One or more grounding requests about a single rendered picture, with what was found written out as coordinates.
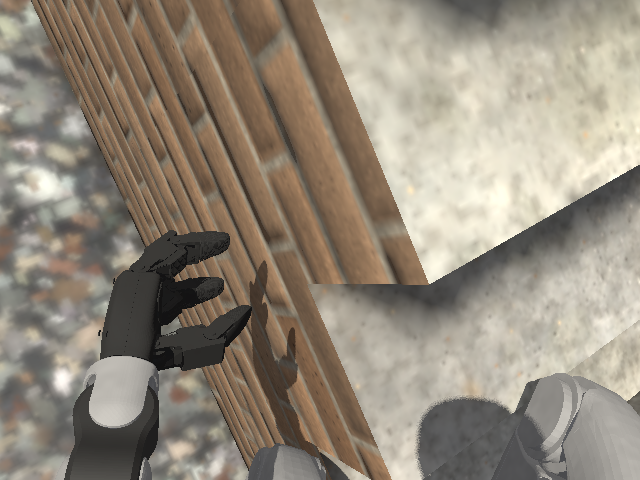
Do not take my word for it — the left robot hand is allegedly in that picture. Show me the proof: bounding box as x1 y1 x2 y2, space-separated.
98 230 252 371

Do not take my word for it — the left robot thigh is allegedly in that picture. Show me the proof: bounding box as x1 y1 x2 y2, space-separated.
259 443 326 480

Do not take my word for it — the right robot thigh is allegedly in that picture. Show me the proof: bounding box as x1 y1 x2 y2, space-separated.
518 373 640 480

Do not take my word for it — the robot thigh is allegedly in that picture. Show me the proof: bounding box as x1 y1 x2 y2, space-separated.
518 373 640 480
259 443 326 480

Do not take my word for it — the left robot forearm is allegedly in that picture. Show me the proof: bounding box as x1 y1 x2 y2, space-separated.
55 356 159 480

